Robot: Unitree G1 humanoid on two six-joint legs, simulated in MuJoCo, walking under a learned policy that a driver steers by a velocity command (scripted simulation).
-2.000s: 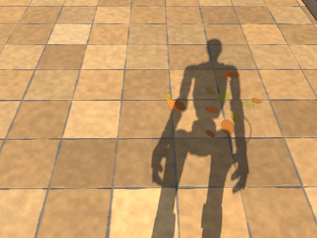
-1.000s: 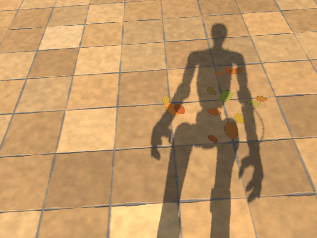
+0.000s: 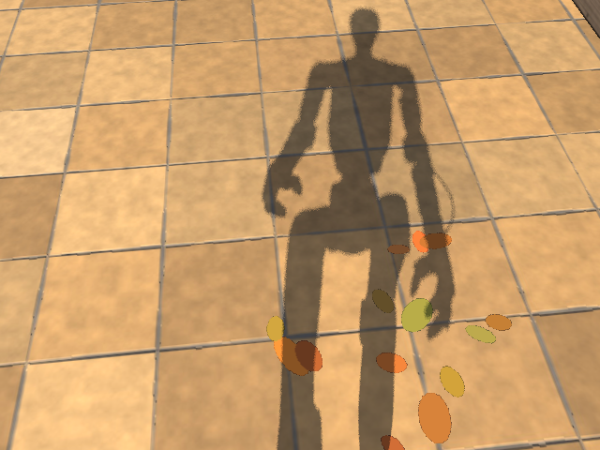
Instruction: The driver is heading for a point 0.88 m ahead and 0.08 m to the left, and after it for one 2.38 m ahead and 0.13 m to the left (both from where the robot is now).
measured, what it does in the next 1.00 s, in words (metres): walks ahead: right foot, then left foot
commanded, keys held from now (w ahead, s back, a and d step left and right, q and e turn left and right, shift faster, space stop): w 1.00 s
